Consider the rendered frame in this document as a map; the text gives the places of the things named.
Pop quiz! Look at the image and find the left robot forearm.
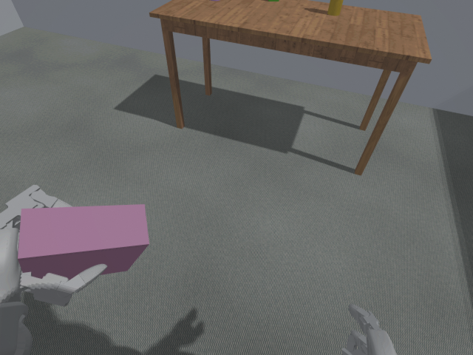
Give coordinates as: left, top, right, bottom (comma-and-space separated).
0, 302, 33, 355

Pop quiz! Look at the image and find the left robot hand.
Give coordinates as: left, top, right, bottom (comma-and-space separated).
0, 185, 107, 307

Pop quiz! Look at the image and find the sponge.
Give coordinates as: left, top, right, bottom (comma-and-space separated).
18, 204, 149, 280

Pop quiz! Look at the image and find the right robot hand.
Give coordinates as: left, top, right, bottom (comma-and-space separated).
342, 304, 397, 355

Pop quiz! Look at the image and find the table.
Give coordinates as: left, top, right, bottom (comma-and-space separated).
149, 0, 432, 175

